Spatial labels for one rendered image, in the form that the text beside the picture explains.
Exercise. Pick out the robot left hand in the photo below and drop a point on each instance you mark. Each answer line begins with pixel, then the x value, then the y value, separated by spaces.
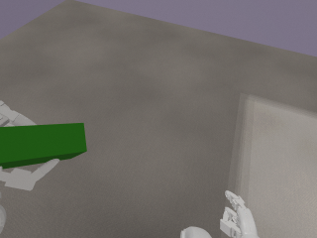
pixel 19 178

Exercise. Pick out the sponge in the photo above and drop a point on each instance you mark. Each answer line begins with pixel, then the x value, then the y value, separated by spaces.
pixel 37 144

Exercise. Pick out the robot right thigh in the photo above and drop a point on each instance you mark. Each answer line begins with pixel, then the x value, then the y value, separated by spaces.
pixel 194 232

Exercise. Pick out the robot right hand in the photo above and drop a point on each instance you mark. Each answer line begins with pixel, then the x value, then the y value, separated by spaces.
pixel 237 224

